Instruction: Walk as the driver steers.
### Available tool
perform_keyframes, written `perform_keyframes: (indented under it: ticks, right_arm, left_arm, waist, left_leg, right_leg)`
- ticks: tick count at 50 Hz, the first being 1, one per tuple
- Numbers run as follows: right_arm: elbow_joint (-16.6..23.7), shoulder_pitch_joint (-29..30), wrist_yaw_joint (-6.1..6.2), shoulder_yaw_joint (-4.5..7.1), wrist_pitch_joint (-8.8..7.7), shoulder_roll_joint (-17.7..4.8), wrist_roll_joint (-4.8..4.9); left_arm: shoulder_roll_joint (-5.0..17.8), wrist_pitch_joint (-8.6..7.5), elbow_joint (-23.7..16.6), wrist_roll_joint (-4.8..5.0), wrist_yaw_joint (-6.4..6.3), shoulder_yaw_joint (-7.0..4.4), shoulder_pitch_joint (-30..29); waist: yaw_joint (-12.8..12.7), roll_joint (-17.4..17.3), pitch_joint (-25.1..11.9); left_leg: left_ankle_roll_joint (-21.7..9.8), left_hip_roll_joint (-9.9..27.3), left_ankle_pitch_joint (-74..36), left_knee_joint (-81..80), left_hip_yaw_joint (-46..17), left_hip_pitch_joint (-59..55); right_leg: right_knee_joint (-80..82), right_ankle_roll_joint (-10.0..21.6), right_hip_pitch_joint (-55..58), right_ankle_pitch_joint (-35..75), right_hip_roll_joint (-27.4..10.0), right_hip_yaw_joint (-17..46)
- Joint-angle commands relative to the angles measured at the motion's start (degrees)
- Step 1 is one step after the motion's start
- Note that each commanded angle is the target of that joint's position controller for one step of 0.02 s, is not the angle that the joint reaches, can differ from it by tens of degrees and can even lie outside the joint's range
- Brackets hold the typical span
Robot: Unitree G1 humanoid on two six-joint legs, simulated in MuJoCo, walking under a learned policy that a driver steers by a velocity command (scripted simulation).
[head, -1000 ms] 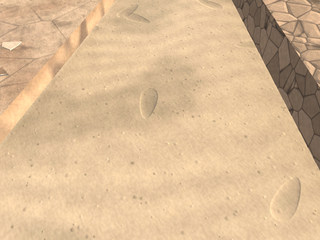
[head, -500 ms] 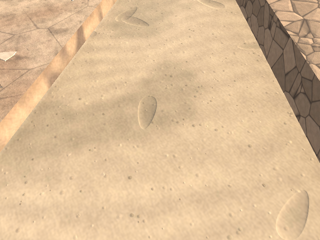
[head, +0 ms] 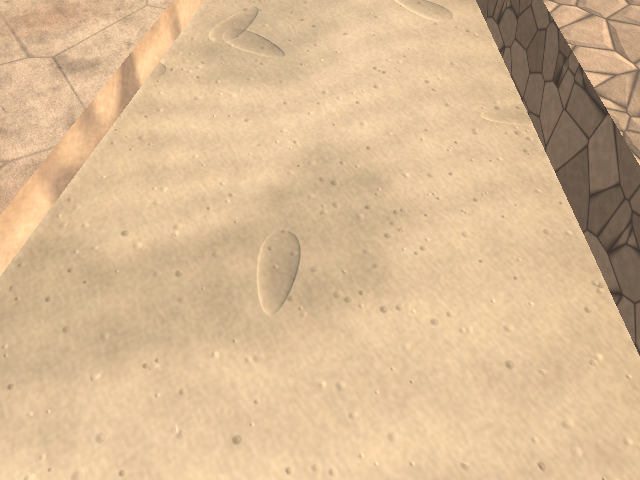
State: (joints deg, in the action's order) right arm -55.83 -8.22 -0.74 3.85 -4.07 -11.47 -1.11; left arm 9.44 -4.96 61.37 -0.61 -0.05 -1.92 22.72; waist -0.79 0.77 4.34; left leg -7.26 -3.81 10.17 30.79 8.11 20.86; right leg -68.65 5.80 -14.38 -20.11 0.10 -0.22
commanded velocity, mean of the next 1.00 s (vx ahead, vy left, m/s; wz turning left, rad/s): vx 0.50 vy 0.00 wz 0.00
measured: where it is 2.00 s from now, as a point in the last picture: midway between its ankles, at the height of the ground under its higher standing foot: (337, 229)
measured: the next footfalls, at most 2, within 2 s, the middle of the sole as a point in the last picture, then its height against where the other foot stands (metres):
right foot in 0.44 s outside the picture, level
left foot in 1.00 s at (307, 349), level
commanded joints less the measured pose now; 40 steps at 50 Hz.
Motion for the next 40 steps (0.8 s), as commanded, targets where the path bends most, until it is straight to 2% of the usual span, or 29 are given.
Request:
perform_keyframes:
  ticks: [1, 2, 3, 5, 7, 9, 12, 15, 17, 19, 20, 21, 22, 23, 24, 25, 26, 27, 29, 30, 33, 36, 40]
  right_arm:
    - [-1.02, -6.47, 0.32, -0.1, -1.17, -1.72, 0.49]
    - [-1.76, -7.87, 0.56, -0.42, -1.64, -1.31, 0.38]
    - [-2.42, -9.72, 0.73, -0.43, -2.12, -1.92, 0.33]
    - [-3.08, -12.1, 0.82, -0.23, -2.55, -3.99, 0.36]
    - [-3.26, -14.4, 0.74, -0.35, -2.5, -4.55, 0.45]
    - [-3.45, -16.71, 0.67, -0.67, -2.38, -4.25, 0.52]
    - [-4.03, -20.07, 0.8, -0.96, -2.43, -4.26, 0.57]
    - [-5.02, -23.23, 1.19, -1.08, -2.38, -4.5, 0.31]
    - [-5.51, -24.01, 1.55, -1.02, -2.21, -4.91, -0.12]
    - [-5.49, -22.59, 1.92, -0.81, -2.13, -5.72, -0.39]
    - [-5.38, -21.55, 2.07, -0.63, -2.11, -6.38, -0.47]
    - [-5.37, -20.77, 2.1, -0.44, -1.94, -7.02, -0.57]
    - [-5.06, -19.48, 2.0, -0.45, -1.69, -7.09, -0.23]
    - [-3.31, -19.15, 1.74, -1.06, -1.77, -5.34, 0.5]
    - [-2.53, -26.5, 0.94, -1.89, -1.65, 0.43, 2.91]
    - [-2.69, -22.12, 1.11, -0.4, -1.44, -5.31, 1.41]
    - [-0.73, -16.69, 0.96, -0.22, -1.65, -5.25, 1.05]
    - [-0.24, -14.07, 0.86, -0.35, -1.89, -4.36, 0.8]
    - [-0.53, -14.77, 0.28, -0.38, -0.53, -2.44, -0.73]
    - [-0.68, -15.32, -0.08, -0.41, 0.17, -1.55, -0.95]
    - [0.92, -11.3, -0.8, -0.39, 1.44, -1.42, -1.23]
    - [3.93, -2.83, -1.06, -0.46, 1.81, -2.38, -0.93]
    - [6.8, 5.74, -1.16, -1.25, 1.52, -1.62, -0.21]
  left_arm:
    - [3.13, 0.24, -3.56, -1.32, 0.5, -1.01, 1.81]
    - [1.97, 0.99, -3.22, -1.62, 0.79, -0.89, 2.77]
    - [1.74, 1.52, -3.51, -1.7, 1.0, -0.91, 2.36]
    - [2.49, 2.35, -5.23, -1.69, 1.31, -1.09, -1.63]
    - [3.52, 2.68, -7.45, -1.57, 1.56, -1.22, -7.67]
    - [3.85, 2.63, -9.35, -1.17, 1.72, -1.15, -13.14]
    - [2.97, 2.36, -11.46, -0.62, 1.9, -0.58, -19.54]
    - [3.1, 2.08, -13.02, -0.49, 1.88, -0.34, -24.22]
    - [3.63, 1.7, -14.07, -0.53, 1.81, -0.44, -26.13]
    - [4.42, 1.19, -14.21, -0.55, 1.6, -0.79, -24.72]
    - [5.12, 0.93, -13.39, -0.58, 1.27, -1.19, -21.59]
    - [6.19, 0.6, -11.46, -0.64, 0.82, -1.84, -15.39]
    - [7.49, 0.06, -8.13, -1.12, 0.3, -2.67, -5.43]
    - [11.84, -0.31, -6.0, -2.68, -0.35, -3.99, 4.71]
    - [17.01, -0.02, -5.69, -3.19, -0.03, -5.33, 7.0]
    - [14.26, 0.78, -6.22, -0.92, 0.54, -4.88, 2.1]
    - [11.07, 0.68, -7.12, -0.31, 0.72, -3.87, -4.14]
    - [7.81, 0.19, -7.22, -0.51, 0.94, -3.0, -6.76]
    - [4.27, -0.49, -5.67, -0.34, 0.43, -1.81, -6.9]
    - [4.17, -0.89, -4.84, -0.31, 0.24, -1.62, -5.29]
    - [6.88, -1.66, -3.5, 0.03, -0.01, -1.94, -1.67]
    - [7.0, -1.55, -3.04, 0.04, 0.07, -1.67, 1.33]
    - [7.02, -1.54, -2.34, 0.02, 0.04, -1.29, 5.04]
  waist:
    - [-0.65, -0.86, -1.23]
    - [-1.4, -1.54, -1.34]
    - [-1.67, -1.84, -1.17]
    - [-1.8, -2.64, -0.02]
    - [-0.6, -2.91, 1.39]
    - [0.79, -3.04, 2.06]
    - [2.71, -3.82, 2.02]
    - [4.27, -4.48, 2.11]
    - [4.37, -4.71, 2.44]
    - [2.63, -5.05, 1.7]
    - [0.96, -5.58, 0.01]
    - [-1.68, -5.74, -3.22]
    - [-5.99, -4.3, -8.25]
    - [-9.26, -0.19, -15.22]
    - [-5.5, 13.37, -21.61]
    - [-4.65, 4.17, -18.96]
    - [-2.56, 2.56, -10.11]
    - [-1.36, -0.3, -5.92]
    - [1.89, 1.16, -3.52]
    - [2.4, 1.81, -3.56]
    - [2.93, 1.98, -1.96]
    - [1.27, 2.31, 0.4]
    - [-0.93, 2.78, 1.27]
  left_leg:
    - [-6.02, 17.69, 4.19, -22.68, -23.55, -9.73]
    - [-5.46, 16.55, 0.49, -22.95, -20.61, -8.1]
    - [-5.52, 15.76, -3.4, -23.14, -18.74, -7.74]
    - [-5.46, 14.78, -6.17, -24.31, -15.62, -8.22]
    - [-5.11, 14.09, -7.96, -25.51, -14.08, -10.26]
    - [-4.42, 13.29, -12.23, -25.56, -12.46, -12.77]
    - [-3.16, 12.57, -18.9, -24.59, -10.17, -16.38]
    - [-3.26, 13.69, -23.83, -22.97, -9.53, -22.46]
    - [-3.84, 15.2, -27.75, -21.06, -9.54, -26.7]
    - [-3.45, 16.24, -37.23, -17.24, -8.76, -29.01]
    - [-2.83, 16.32, -45.43, -13.3, -8.15, -29.3]
    - [-2.17, 15.85, -51.09, -6.25, -7.57, -29.28]
    - [-1.06, 13.93, -48.07, 4.84, -5.85, -25.25]
    - [-0.13, 11.34, -29.39, 21.18, -4.27, -13.07]
    - [2.37, -0.33, 15.59, 43.39, -2.78, 8.36]
    - [1.27, 1.76, 16.67, 47.58, -11.37, 13.5]
    - [1.12, 4.59, 11.29, 45.66, -11.35, 15.77]
    - [1.25, 6.47, 7.76, 42.48, -11.12, 14.26]
    - [2.25, 8.66, 5.56, 37.02, -10.67, 9.27]
    - [2.79, 8.69, 5.23, 35.69, -10.16, 7.93]
    - [4.31, 9.58, 2.23, 31.93, -8.26, 11.42]
    - [5.68, 10.66, -3.88, 24.77, -6.72, 16.82]
    - [6.03, 9.22, -9.74, 12.13, -4.4, 16.0]
  right_leg:
    - [-1.87, -0.14, -14.93, 4.99, -5.48, 2.9]
    - [0.11, -0.77, -12.99, 5.1, -5.86, 2.63]
    - [1.34, -1.3, -13.09, 5.51, -5.93, 1.86]
    - [4.89, -2.26, -16.73, 8.35, -6.79, 0.64]
    - [9.82, -3.25, -21.46, 12.73, -7.59, -0.49]
    - [16.17, -4.02, -23.87, 16.67, -7.47, -1.63]
    - [25.77, -4.29, -22.86, 20.95, -5.72, -3.71]
    - [31.57, -3.34, -22.96, 21.34, -4.05, -5.03]
    - [34.21, -2.12, -23.18, 19.05, -3.32, -5.08]
    - [36.71, -0.27, -19.38, 14.69, -1.71, -5.57]
    - [37.6, 0.82, -14.62, 12.13, 0.02, -6.22]
    - [39.06, 2.0, -7.71, 10.71, 1.92, -6.7]
    - [42.76, 3.46, 4.49, 13.86, 2.2, -6.54]
    - [42.86, 6.32, 19.95, 9.56, -8.86, 5.16]
    - [48.9, 15.07, 34.57, 6.8, -25.49, 34.9]
    - [52.73, 13.57, 30.39, 3.32, -22.72, 37.51]
    - [53.88, 11.35, 21.94, 4.55, -20.96, 27.57]
    - [55.91, 9.55, 15.18, 10.9, -18.41, 21.57]
    - [58.1, 6.18, 7.6, 17.23, -13.71, 12.91]
    - [58.59, 5.89, 6.52, 19.86, -13.02, 11.1]
    - [60.54, 6.09, 5.99, 23.49, -11.74, 7.27]
    - [62.35, 5.79, 7.5, 24.87, -10.7, 5.22]
    - [62.14, 4.81, 10.62, 30.31, -9.67, 2.4]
